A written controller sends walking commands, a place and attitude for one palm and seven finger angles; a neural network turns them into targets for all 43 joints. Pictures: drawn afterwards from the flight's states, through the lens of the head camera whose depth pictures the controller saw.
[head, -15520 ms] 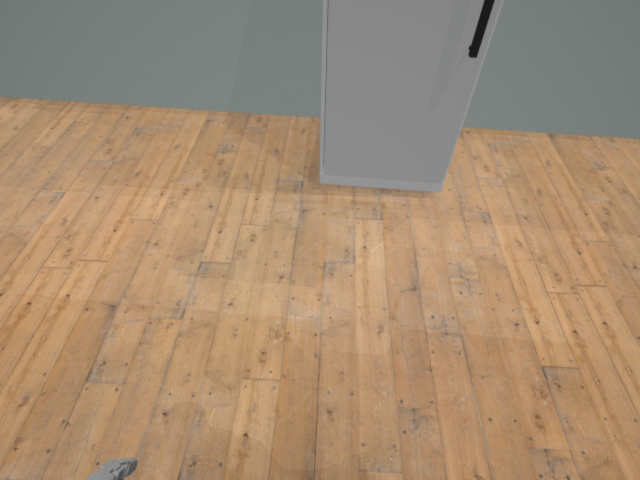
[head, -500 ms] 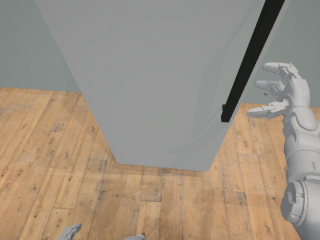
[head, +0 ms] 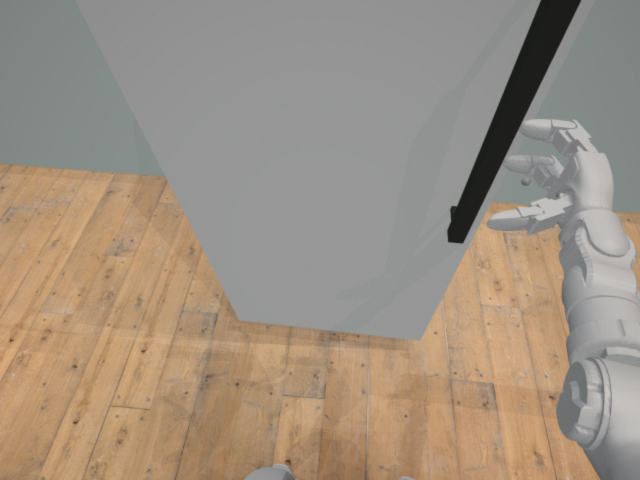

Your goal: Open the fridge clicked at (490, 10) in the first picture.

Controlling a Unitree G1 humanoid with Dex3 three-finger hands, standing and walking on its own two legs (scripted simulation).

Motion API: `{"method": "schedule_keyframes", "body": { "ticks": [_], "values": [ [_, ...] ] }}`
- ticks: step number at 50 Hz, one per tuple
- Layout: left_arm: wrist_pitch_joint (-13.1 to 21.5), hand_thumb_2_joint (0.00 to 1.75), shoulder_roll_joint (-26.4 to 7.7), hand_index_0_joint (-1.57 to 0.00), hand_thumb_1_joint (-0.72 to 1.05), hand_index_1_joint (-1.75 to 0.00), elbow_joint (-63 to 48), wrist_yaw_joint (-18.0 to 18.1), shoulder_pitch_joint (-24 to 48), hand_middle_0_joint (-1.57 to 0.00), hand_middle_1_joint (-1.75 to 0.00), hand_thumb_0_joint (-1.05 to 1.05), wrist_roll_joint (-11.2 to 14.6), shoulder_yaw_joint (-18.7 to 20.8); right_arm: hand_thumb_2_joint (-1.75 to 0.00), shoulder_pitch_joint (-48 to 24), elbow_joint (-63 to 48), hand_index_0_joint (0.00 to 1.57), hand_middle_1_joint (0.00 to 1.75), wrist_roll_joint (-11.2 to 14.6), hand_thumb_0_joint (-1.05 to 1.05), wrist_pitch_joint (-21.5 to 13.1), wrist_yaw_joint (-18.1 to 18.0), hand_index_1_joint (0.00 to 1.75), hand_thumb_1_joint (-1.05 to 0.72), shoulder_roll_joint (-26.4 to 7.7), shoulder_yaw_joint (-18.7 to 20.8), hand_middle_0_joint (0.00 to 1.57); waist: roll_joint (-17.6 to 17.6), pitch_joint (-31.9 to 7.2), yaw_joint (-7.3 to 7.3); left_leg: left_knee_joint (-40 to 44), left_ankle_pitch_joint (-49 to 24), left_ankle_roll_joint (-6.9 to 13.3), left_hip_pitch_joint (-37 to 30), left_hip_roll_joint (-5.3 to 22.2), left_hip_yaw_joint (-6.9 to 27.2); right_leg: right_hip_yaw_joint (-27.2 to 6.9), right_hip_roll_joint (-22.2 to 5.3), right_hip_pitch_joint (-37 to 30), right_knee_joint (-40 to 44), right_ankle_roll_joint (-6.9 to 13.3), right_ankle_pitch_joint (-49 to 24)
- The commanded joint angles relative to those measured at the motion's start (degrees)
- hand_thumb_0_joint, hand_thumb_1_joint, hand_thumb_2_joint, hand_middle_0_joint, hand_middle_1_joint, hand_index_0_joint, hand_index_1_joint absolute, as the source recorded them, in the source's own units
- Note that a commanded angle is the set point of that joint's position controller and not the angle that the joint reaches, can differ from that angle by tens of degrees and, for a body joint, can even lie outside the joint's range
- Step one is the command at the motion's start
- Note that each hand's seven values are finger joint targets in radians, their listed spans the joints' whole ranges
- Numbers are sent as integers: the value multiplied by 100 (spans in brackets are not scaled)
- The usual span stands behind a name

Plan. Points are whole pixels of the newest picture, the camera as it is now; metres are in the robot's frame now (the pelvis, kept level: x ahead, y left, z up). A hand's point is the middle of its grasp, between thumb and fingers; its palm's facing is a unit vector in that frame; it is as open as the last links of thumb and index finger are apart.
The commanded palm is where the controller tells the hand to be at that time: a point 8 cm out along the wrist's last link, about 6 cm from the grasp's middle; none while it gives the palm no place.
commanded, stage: feel for the door with the fingertips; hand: right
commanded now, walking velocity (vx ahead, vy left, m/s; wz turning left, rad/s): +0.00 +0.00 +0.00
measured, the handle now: (492, 136) +0.52 -0.13 +0.14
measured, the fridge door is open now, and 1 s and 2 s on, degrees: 0 0 0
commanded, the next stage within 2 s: slide the fingers in behind the handle in 0.40 s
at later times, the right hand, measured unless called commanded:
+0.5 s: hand (507, 174) +0.48 -0.15 +0.12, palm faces +0.01 +1.00 -0.01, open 13.7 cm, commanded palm +0.46 -0.19 +0.12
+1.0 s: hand (501, 181) +0.47 -0.14 +0.12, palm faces +0.01 +1.00 -0.01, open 14.0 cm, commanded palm +0.44 -0.19 +0.12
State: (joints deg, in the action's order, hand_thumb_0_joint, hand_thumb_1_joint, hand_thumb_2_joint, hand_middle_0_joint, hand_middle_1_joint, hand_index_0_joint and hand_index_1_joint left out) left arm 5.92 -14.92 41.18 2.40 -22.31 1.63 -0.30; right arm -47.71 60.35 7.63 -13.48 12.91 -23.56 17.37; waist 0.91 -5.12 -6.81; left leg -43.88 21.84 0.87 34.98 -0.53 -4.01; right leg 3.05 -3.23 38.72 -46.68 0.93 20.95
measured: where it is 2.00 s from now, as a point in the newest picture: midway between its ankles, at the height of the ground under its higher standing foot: outside the picture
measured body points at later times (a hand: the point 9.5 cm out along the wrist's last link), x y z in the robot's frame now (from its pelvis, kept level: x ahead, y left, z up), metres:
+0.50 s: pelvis +0.00 +0.01 +0.00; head +0.06 +0.00 +0.44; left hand +0.04 +0.27 -0.12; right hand +0.47 -0.20 +0.12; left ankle -0.01 +0.11 -0.70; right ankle +0.02 -0.11 -0.70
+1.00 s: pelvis +0.00 +0.01 +0.00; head +0.06 +0.01 +0.45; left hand +0.03 +0.28 -0.11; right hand +0.46 -0.20 +0.12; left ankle -0.01 +0.11 -0.70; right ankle +0.02 -0.11 -0.70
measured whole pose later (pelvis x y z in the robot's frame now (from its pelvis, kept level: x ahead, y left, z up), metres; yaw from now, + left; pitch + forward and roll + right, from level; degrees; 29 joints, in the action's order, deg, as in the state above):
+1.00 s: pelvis +0.00 +0.01 +0.00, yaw +0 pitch +12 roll +1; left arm 6.1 -14.6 41.1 1.8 -21.4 1.5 -0.1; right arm -46.7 60.5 6.2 -15.1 8.3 -20.4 17.1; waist 1.2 -5.0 -6.9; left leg -43.4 21.4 1.7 33.8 -1.1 -3.8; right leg 3.1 -3.6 36.8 -45.0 0.1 19.9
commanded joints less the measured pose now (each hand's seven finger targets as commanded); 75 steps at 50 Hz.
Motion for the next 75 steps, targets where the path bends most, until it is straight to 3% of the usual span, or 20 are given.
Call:
{"method": "schedule_keyframes", "body": {
  "ticks": [1, 6, 10, 12, 14, 16, 21, 24, 26, 31, 34, 36, 41, 44, 49, 61, 64, 65, 69, 75],
  "values": [
    [191, 90, -930, -20, 90, -30, -468, 16, -413, -20, -30, 0, 2, 357, -30, -2714, -1410, 30, 120, 28, 0, -366, -237, 120, 50, -1054, 147, 30, 323, -2287, -7, 466, -1894, 9, -482, -232, 242, -448, 181, -1873, 451, -14, -1827],
    [226, 90, -877, -20, 90, -30, -423, -42, -387, -20, -30, 0, -3, 381, -30, -2782, -1527, 30, 120, -119, 0, -446, -439, 120, 50, -548, -273, 30, 388, -2201, -109, 451, -1833, 11, -254, -262, 201, -487, 154, -2095, 430, -41, -1901],
    [193, 90, -933, -20, 90, -30, -350, 6, -411, -20, -30, 0, -27, 334, -30, -3151, -1203, 30, 120, -114, 0, -436, -540, 120, 50, -1150, 207, 30, 153, -2108, -83, 475, -1794, 5, -475, -216, 261, -453, 190, -1725, 514, -14, -1594],
    [234, 90, -852, -20, 90, -30, -380, -22, -360, -20, -30, 0, -36, 321, -30, -3077, -1283, 30, 120, -167, 0, -527, -553, 120, 50, -833, -16, 30, 437, -2175, -68, 440, -1891, 17, -399, -230, 247, -441, 202, -1931, 458, -35, -1774],
    [228, 90, -888, -20, 90, -30, -352, -30, -407, -20, -30, 0, -50, 341, -30, -3082, -1315, 30, 120, -202, 0, -602, -574, 120, 50, -954, 39, 30, 359, -2270, -91, 425, -2009, 17, -422, -239, 263, -455, 188, -2015, 409, -26, -1934],
    [245, 90, -861, -20, 90, -30, -372, -42, -366, -20, -30, 0, -28, 346, -30, -3045, -1352, 30, 120, -139, 0, -627, -518, 120, 50, -651, -172, 30, 318, -2373, -98, 418, -2072, 9, -433, -246, 250, -467, 183, -2097, 409, -45, -1989],
    [219, 90, -916, -20, 90, -30, -273, -11, -395, -20, -30, 0, -13, 318, -30, -3243, -720, 30, 120, -114, 0, -501, -480, 120, 50, -877, -10, 30, 26, -1868, -188, 542, -1831, -15, -417, -206, 319, -408, 227, -1550, 464, 8, -1426],
    [237, 90, -918, -20, 90, -30, -262, -8, -444, -20, -30, 0, -50, 334, -30, -3580, -904, 30, 120, -184, 0, -598, -499, 120, 50, -967, -6, 30, 204, -2148, -203, 482, -1867, -12, -410, -195, 350, -432, 237, -1681, 404, 8, -1501],
    [258, 90, -881, -20, 90, -30, -243, -31, -455, -20, -30, 0, -49, 327, -30, -3611, -888, 30, 120, -175, 0, -638, -487, 120, 50, -655, -249, 30, 294, -2205, -274, 474, -1872, -14, -282, -195, 320, -455, 228, -1822, 374, -4, -1576],
    [254, 90, -915, -20, 90, -30, -305, -49, -416, -20, -30, 0, -39, 350, -30, -3242, -923, 30, 120, -118, 0, -688, -454, 120, 50, -872, -16, 30, 193, -2390, -97, 498, -1856, -7, -565, -201, 368, -413, 265, -1663, 386, 9, -1428],
    [228, 90, -908, -20, 90, -30, -323, -32, -419, -20, -30, 0, -30, 330, -30, -3113, -827, 30, 120, -132, 0, -625, -432, 120, 50, -877, -27, 30, 48, -2140, -133, 548, -1836, -24, -642, -198, 386, -368, 276, -1433, 438, 40, -1292],
    [197, 90, -938, -20, 90, -30, -352, -20, -401, -20, -30, 0, -15, 338, -30, -2998, -847, 30, 120, -114, 0, -576, -460, 120, 50, -1314, 336, 30, 20, -2184, -26, 578, -1901, -40, -890, -165, 485, -314, 289, -1232, 457, 50, -1216],
    [199, 90, -865, -20, 90, -30, -467, -41, -335, -20, -30, 0, -8, 327, -30, -2677, -1131, 30, 120, -116, 0, -583, -465, 120, 50, -923, 68, 30, 141, -2145, -5, 580, -1992, -28, -876, -196, 428, -288, 290, -1411, 499, 40, -1315],
    [175, 90, -902, -20, 90, -30, -469, -16, -343, -20, -30, 0, 6, 326, -30, -2534, -1010, 30, 120, -64, 0, -513, -459, 120, 50, -1069, 212, 30, -194, -1977, -3, 655, -1937, -54, -1026, -182, 485, -259, 293, -1191, 536, 62, -1183],
    [214, 90, -837, -20, 90, -30, -473, -17, -281, -20, -30, 0, 8, 349, -30, -2740, -1469, 30, 120, -71, 0, -610, -465, 120, 50, -808, -15, 30, 169, -2165, -26, 606, -2139, -30, -919, -195, 458, -262, 293, -1575, 481, 56, -1454],
    [222, 90, -812, -20, 90, -30, -450, -57, -176, -20, -30, 0, 18, 356, -30, -2419, -1495, 30, 120, -13, 0, -512, -611, 120, 50, -289, -287, 30, 127, -2191, 31, 558, -2225, -3, -752, -218, 293, -349, 269, -1945, 525, -4, -1813],
    [199, 90, -835, -20, 90, -30, -440, -54, -187, -20, -30, 0, 1, 351, -30, -2460, -1502, 30, 120, -81, 0, -498, -703, 120, 50, -421, -183, 30, 31, -2063, 64, 541, -2212, 9, -794, -213, 290, -352, 271, -1849, 549, -5, -1797],
    [212, 90, -784, -20, 90, -30, -461, -73, -132, -20, -30, 0, 11, 340, -30, -2498, -1548, 30, 120, -68, 0, -492, -721, 120, 50, -149, -392, 30, 87, -2047, -4, 564, -2213, -10, -731, -209, 283, -343, 270, -1904, 558, -3, -1781],
    [198, 90, -812, -20, 90, -30, -447, -74, -137, -20, -30, 0, -6, 357, -30, -2438, -1653, 30, 120, -107, 0, -529, -830, 120, 50, -320, -217, 30, -39, -2088, 76, 540, -2238, 15, -833, -223, 265, -362, 260, -1932, 565, -18, -1870],
    [219, 90, -781, -20, 90, -30, -372, -60, -102, -20, -30, 0, -23, 328, -30, -2955, -1412, 30, 120, -151, 0, -557, -971, 120, 50, -59, -453, 30, -12, -1905, -79, 611, -1777, -8, -543, -209, 274, -389, 265, -1857, 611, -14, -1391]
  ]
}}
